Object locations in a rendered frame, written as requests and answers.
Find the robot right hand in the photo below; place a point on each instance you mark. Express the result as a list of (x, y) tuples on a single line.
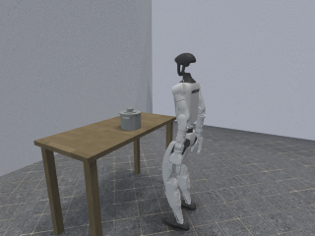
[(200, 142)]

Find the robot left forearm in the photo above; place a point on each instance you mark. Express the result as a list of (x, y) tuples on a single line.
[(181, 133)]

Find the robot left hand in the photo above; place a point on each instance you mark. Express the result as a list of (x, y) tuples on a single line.
[(177, 159)]

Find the lid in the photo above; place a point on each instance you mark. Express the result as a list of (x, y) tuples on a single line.
[(130, 113)]

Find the robot right thigh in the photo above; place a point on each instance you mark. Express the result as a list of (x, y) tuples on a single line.
[(184, 169)]

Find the robot right foot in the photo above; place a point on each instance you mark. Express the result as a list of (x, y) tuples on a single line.
[(190, 206)]

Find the table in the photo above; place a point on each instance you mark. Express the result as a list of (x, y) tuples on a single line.
[(87, 144)]

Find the robot right forearm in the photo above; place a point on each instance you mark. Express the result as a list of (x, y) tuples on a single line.
[(200, 124)]

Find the right robot upper arm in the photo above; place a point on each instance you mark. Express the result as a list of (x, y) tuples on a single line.
[(201, 105)]

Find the left robot upper arm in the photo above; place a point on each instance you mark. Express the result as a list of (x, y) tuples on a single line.
[(178, 92)]

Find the pot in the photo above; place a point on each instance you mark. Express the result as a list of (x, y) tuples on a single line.
[(130, 122)]

